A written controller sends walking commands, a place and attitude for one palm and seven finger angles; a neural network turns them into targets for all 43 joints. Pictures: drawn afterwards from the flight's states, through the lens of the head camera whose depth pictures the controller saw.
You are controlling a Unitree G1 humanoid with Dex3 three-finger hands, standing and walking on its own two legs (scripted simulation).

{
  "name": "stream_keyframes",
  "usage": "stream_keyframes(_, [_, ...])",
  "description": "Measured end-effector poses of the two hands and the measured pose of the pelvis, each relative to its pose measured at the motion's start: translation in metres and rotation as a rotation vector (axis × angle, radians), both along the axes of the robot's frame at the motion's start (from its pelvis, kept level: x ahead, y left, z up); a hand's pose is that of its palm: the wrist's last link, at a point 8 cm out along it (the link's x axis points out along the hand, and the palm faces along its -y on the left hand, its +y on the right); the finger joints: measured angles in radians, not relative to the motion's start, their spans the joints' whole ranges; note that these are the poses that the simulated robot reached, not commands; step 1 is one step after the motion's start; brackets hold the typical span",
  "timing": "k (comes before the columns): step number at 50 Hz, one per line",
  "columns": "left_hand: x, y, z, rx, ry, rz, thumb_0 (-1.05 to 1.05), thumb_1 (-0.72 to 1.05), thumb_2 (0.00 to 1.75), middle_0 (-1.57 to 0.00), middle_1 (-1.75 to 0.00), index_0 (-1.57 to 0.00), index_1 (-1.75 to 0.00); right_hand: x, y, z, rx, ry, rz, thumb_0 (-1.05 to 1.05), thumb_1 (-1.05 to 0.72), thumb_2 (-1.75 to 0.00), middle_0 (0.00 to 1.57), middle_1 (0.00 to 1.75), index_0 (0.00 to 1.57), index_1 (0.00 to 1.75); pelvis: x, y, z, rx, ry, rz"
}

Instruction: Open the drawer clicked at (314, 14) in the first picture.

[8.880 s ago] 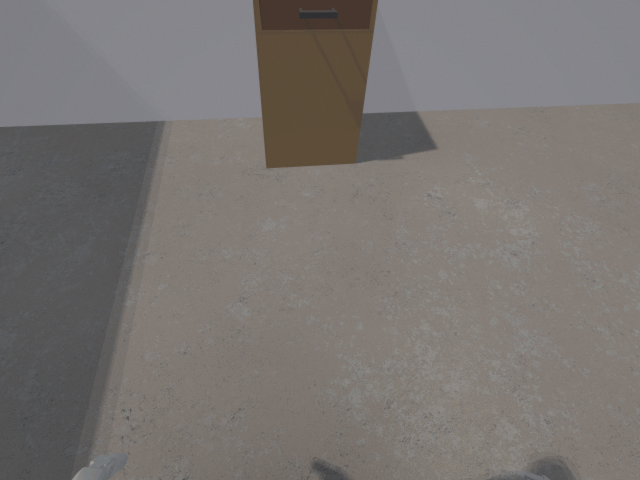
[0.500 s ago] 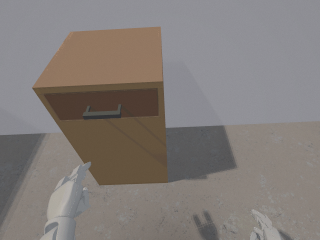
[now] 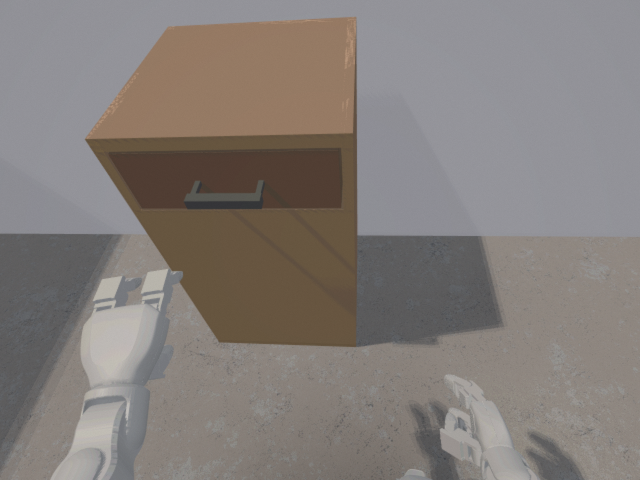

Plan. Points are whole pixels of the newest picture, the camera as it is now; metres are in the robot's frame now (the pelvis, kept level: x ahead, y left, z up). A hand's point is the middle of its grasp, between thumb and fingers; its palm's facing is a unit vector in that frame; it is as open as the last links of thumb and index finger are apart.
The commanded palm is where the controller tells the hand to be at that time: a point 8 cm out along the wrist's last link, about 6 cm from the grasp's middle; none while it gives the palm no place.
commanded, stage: raise the hand with hooked fingers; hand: left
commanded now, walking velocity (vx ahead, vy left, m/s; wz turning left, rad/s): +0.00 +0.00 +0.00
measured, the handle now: (226, 193) +0.56 +0.25 +0.00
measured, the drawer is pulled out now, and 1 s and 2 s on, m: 0.00 0.00 0.00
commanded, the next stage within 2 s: move the hooked fingers above the handle in 1.16 s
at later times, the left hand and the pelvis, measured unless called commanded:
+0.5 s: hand (137, 284) +0.31 +0.26 +0.09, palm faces +0.13 -0.06 -0.99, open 13.3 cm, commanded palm +0.28 +0.26 +0.14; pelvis +0.02 +0.02 +0.03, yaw +0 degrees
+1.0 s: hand (143, 255) +0.34 +0.26 +0.11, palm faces +0.00 -0.08 -1.00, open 13.8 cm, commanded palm +0.31 +0.26 +0.17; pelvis +0.03 +0.02 +0.04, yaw +0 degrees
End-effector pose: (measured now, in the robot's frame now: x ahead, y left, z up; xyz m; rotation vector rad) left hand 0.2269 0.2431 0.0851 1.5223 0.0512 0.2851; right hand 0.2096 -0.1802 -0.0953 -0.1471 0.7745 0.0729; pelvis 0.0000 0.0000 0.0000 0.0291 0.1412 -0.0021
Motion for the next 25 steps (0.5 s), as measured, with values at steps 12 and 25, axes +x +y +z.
stream_keyframes(12, [0.008, -0.001, 0.002, -0.083, 0.194, -0.108, 0.00, -0.05, 0.49, -0.28, -0.91, -0.29, -0.91, -0.044, -0.051, 0.015, -0.170, 0.143, -0.086, 0.01, -0.91, -0.89, 0.20, 0.30, 0.21, 0.30, 0.016, 0.011, 0.024, -0.008, -0.045, -0.014])
stream_keyframes(25, [0.055, 0.019, 0.055, -0.030, 0.022, -0.030, 0.00, -0.35, 0.37, -0.30, -1.11, -0.31, -1.10, 0.010, -0.028, 0.030, -0.096, 0.023, -0.076, 0.01, -0.91, -0.90, 0.20, 0.30, 0.20, 0.30, 0.023, 0.018, 0.030, -0.012, -0.063, 0.003])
